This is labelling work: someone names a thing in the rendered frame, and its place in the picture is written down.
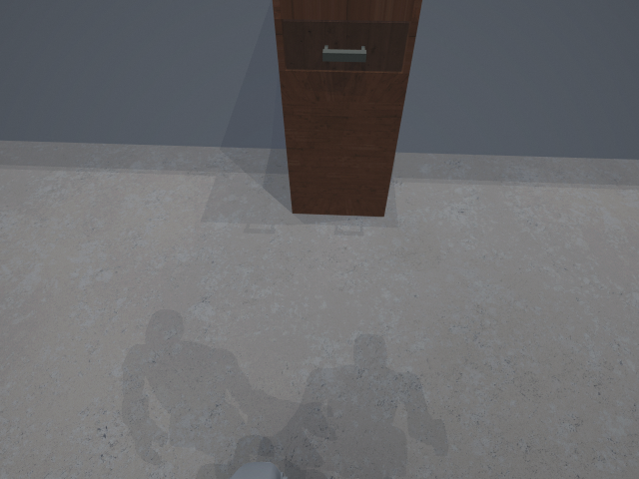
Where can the cabinet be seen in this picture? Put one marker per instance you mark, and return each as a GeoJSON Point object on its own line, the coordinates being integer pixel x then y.
{"type": "Point", "coordinates": [342, 127]}

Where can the drawer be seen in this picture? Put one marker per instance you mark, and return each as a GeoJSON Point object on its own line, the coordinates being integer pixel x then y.
{"type": "Point", "coordinates": [384, 42]}

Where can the handle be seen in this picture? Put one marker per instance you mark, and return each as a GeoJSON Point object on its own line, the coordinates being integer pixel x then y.
{"type": "Point", "coordinates": [338, 55]}

